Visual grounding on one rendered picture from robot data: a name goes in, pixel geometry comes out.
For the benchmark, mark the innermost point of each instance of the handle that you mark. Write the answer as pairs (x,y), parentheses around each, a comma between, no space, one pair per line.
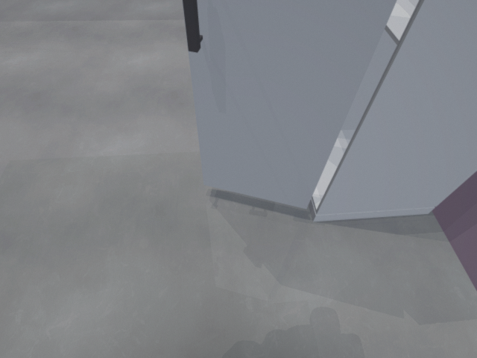
(194,38)

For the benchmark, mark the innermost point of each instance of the fridge door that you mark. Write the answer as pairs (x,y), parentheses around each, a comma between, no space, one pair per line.
(273,83)

